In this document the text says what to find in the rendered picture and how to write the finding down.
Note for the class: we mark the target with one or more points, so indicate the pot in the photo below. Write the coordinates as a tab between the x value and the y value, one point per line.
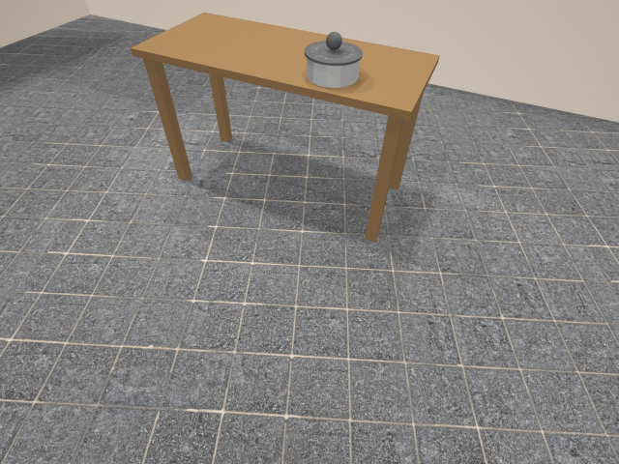
332	76

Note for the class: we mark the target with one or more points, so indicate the lid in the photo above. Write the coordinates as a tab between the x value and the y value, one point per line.
320	53

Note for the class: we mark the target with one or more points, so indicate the table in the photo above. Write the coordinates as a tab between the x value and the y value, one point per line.
391	81

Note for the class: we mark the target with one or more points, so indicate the knob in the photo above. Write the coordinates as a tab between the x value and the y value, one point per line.
334	40

